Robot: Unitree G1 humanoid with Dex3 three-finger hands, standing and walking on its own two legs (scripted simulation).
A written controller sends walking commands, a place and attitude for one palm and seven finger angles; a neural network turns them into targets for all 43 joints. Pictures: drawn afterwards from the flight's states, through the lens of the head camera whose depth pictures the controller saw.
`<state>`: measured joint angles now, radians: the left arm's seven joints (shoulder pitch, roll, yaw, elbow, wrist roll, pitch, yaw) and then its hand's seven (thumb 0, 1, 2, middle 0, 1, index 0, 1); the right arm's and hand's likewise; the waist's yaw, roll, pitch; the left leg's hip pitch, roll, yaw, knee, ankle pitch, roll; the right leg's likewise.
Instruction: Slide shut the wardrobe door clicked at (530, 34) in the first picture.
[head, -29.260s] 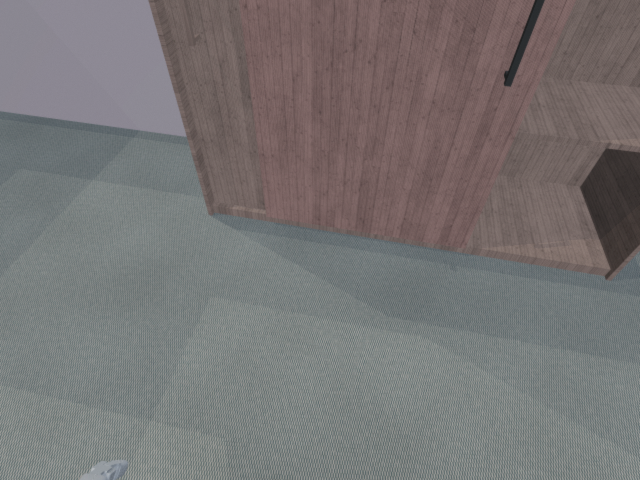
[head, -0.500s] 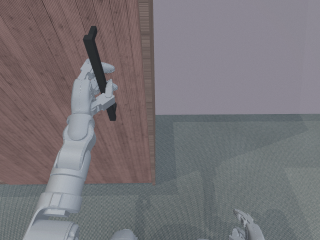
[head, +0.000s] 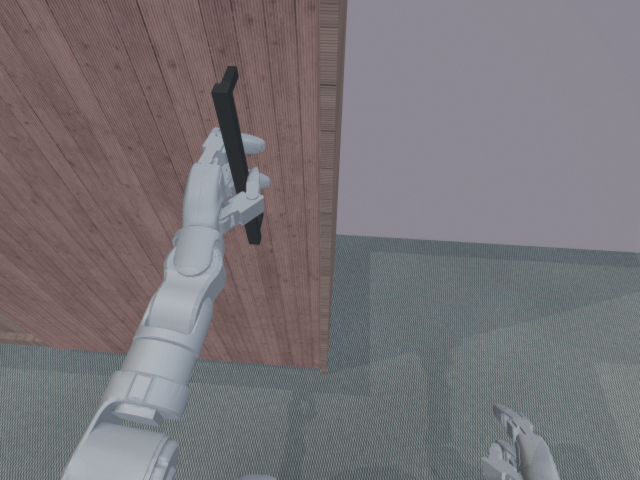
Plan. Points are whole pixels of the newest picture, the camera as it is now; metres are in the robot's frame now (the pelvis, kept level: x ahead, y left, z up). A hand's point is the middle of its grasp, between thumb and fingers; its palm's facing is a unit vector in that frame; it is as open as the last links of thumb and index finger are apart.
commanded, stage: stop walking and hold the door there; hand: left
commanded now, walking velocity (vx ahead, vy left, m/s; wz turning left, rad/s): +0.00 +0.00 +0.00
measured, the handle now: (244, 169) +0.45 +0.15 +0.12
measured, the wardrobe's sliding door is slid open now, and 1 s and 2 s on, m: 0.00 0.00 0.00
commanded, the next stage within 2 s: loosen the grip on the handle in 0.14 s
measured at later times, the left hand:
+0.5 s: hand (256, 195) +0.41 +0.13 +0.13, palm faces +0.13 -0.99 -0.11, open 8.7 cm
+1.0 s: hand (262, 196) +0.41 +0.12 +0.12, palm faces +0.13 -0.99 -0.10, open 14.1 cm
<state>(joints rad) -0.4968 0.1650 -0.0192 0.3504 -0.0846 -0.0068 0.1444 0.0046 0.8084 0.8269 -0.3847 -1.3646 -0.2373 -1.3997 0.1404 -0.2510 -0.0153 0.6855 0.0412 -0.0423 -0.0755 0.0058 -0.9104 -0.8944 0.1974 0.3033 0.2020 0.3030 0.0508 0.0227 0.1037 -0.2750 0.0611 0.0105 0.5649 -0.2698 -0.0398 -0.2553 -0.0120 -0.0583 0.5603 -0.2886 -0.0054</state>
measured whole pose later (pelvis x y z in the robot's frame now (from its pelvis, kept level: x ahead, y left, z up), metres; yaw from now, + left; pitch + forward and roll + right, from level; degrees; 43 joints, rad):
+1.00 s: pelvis +0.00 +0.01 +0.00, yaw -1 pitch +2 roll +0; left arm -0.48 0.15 0.09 0.52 -0.03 -0.06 0.18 -0.01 -0.54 0.21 -0.35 -1.24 -0.34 -1.24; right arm 0.30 -0.23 -0.03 0.74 0.01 -0.12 -0.03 0.01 -0.91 -0.89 0.20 0.30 0.20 0.30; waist -0.04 0.02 -0.03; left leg -0.34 0.05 0.04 0.59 -0.28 -0.02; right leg -0.34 -0.02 -0.03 0.59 -0.29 0.01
